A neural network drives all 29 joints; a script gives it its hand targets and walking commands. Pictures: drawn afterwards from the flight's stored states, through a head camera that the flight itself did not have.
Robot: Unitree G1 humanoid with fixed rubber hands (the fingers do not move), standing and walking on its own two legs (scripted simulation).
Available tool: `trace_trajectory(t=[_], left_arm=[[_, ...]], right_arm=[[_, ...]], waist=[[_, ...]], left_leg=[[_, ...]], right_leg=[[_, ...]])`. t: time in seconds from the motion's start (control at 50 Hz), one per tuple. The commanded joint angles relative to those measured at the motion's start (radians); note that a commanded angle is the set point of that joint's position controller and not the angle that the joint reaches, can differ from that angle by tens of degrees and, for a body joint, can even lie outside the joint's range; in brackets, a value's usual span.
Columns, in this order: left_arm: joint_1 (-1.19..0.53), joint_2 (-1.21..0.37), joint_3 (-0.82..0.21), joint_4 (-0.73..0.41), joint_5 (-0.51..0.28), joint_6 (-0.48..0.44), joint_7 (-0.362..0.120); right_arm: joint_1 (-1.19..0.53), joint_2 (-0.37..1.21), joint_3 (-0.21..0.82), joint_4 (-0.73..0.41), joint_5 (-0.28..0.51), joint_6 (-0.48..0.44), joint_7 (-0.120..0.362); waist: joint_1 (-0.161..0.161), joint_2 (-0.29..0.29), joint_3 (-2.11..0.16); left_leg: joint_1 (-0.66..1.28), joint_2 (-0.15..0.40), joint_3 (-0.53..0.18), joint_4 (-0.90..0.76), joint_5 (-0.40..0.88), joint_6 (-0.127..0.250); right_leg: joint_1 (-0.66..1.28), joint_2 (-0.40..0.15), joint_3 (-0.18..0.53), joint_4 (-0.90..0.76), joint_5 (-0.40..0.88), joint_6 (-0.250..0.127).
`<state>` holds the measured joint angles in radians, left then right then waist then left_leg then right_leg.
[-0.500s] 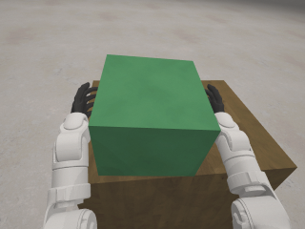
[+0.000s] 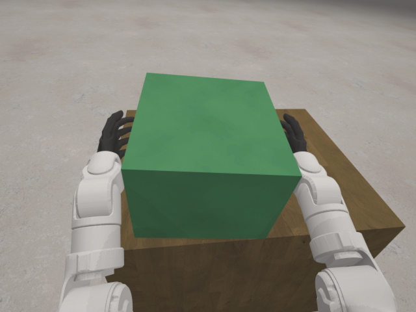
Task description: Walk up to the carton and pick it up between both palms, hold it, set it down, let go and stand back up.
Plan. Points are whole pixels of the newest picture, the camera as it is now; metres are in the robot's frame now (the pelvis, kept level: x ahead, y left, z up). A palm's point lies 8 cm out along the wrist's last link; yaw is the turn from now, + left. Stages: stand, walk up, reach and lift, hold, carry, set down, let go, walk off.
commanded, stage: hold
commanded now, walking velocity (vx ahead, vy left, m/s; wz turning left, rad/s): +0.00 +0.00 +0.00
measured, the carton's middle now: (204, 153) +0.39 +0.01 +0.15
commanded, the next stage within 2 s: none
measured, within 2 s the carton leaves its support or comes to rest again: neither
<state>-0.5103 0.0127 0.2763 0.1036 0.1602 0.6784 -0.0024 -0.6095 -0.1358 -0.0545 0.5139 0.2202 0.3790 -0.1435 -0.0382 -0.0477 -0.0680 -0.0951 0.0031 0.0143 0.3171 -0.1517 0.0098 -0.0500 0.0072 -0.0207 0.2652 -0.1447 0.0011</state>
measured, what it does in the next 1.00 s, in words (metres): stands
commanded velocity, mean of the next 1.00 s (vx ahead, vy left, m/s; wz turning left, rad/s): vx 0.00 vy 0.00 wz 0.00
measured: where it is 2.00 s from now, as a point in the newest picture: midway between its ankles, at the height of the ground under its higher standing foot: outside the picture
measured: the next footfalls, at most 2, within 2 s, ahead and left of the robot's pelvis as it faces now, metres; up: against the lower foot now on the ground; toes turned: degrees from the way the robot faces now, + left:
none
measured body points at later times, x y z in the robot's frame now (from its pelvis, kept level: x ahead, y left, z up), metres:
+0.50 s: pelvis +0.00 +0.00 +0.00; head -0.05 +0.02 +0.45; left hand +0.36 +0.18 +0.18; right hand +0.38 -0.17 +0.17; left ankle +0.02 +0.11 -0.75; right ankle +0.00 -0.12 -0.75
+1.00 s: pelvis +0.00 +0.00 +0.00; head -0.05 +0.03 +0.45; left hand +0.36 +0.19 +0.17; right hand +0.37 -0.17 +0.17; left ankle +0.02 +0.11 -0.75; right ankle +0.00 -0.12 -0.75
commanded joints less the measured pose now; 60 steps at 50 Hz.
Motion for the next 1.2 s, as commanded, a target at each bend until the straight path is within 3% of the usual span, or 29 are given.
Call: trace_trajectory(t=[0.0,0.16,0.32,0.5,0.66,0.7,0.8,0.9,0.92,1.02,1.14,1.16,1.18], left_arm=[[-0.705,-0.532,-0.546,-0.174,-0.133,-0.062,-0.133],[-0.706,-0.534,-0.566,-0.211,-0.146,-0.065,-0.135],[-0.734,-0.524,-0.548,-0.170,-0.132,-0.066,-0.131],[-0.690,-0.526,-0.543,-0.159,-0.138,-0.066,-0.133],[-0.688,-0.535,-0.567,-0.202,-0.140,-0.066,-0.130],[-0.693,-0.525,-0.561,-0.191,-0.141,-0.064,-0.134],[-0.691,-0.532,-0.545,-0.170,-0.125,-0.060,-0.136],[-0.702,-0.541,-0.567,-0.207,-0.132,-0.064,-0.126],[-0.692,-0.530,-0.557,-0.187,-0.135,-0.062,-0.127],[-0.711,-0.544,-0.570,-0.197,-0.139,-0.064,-0.129],[-0.715,-0.535,-0.556,-0.177,-0.136,-0.063,-0.132],[-0.719,-0.539,-0.558,-0.191,-0.138,-0.065,-0.130],[-0.719,-0.528,-0.547,-0.167,-0.130,-0.062,-0.133]], right_arm=[[-0.817,0.611,0.417,-0.394,0.094,-0.070,0.110],[-0.800,0.611,0.415,-0.430,0.099,-0.069,0.106],[-0.819,0.615,0.399,-0.386,0.083,-0.067,0.116],[-0.814,0.615,0.426,-0.417,0.094,-0.072,0.104],[-0.795,0.606,0.433,-0.434,0.103,-0.070,0.100],[-0.787,0.603,0.420,-0.421,0.095,-0.062,0.100],[-0.794,0.615,0.409,-0.389,0.090,-0.062,0.110],[-0.810,0.612,0.425,-0.419,0.097,-0.072,0.112],[-0.799,0.605,0.417,-0.416,0.093,-0.069,0.111],[-0.810,0.608,0.413,-0.417,0.090,-0.069,0.111],[-0.808,0.609,0.414,-0.398,0.088,-0.067,0.109],[-0.815,0.612,0.416,-0.409,0.093,-0.070,0.111],[-0.811,0.607,0.399,-0.397,0.085,-0.065,0.111]], waist=[[-0.005,0.055,-0.381],[-0.020,0.068,-0.379],[-0.013,0.062,-0.338],[-0.006,0.035,-0.381],[-0.014,0.062,-0.387],[-0.028,0.061,-0.356],[-0.008,0.063,-0.324],[-0.001,0.073,-0.384],[-0.015,0.060,-0.367],[-0.017,0.067,-0.370],[-0.015,0.061,-0.354],[-0.002,0.063,-0.369],[-0.016,0.068,-0.336]], left_leg=[[0.192,-0.036,-0.012,-0.001,0.267,-0.038],[0.202,-0.037,-0.018,0.006,0.296,-0.048],[0.168,-0.040,-0.012,-0.015,0.207,-0.034],[0.191,-0.039,-0.018,-0.001,0.265,-0.030],[0.205,-0.037,-0.019,0.007,0.307,-0.046],[0.191,-0.041,-0.019,0.001,0.268,-0.043],[0.173,-0.042,-0.012,-0.013,0.235,-0.036],[0.203,-0.036,-0.015,0.005,0.296,-0.047],[0.195,-0.037,-0.017,0.001,0.278,-0.041],[0.190,-0.037,-0.016,-0.002,0.260,-0.041],[0.178,-0.039,-0.013,-0.008,0.245,-0.040],[0.189,-0.035,-0.013,-0.003,0.254,-0.039],[0.178,-0.038,-0.011,-0.008,0.238,-0.040]], right_leg=[[0.037,0.045,-0.010,-0.016,0.203,0.034],[0.040,0.043,-0.013,-0.015,0.221,0.035],[0.015,0.039,-0.013,-0.023,0.140,0.033],[0.044,0.042,-0.011,-0.018,0.227,0.039],[0.046,0.044,-0.012,-0.016,0.250,0.039],[0.033,0.042,-0.009,-0.022,0.220,0.038],[0.032,0.039,-0.010,-0.025,0.179,0.037],[0.034,0.047,-0.019,-0.014,0.219,0.035],[0.034,0.045,-0.012,-0.019,0.210,0.035],[0.022,0.043,-0.017,-0.021,0.184,0.031],[0.027,0.044,-0.018,-0.022,0.175,0.034],[0.023,0.042,-0.015,-0.019,0.176,0.033],[0.018,0.039,-0.009,-0.025,0.155,0.031]])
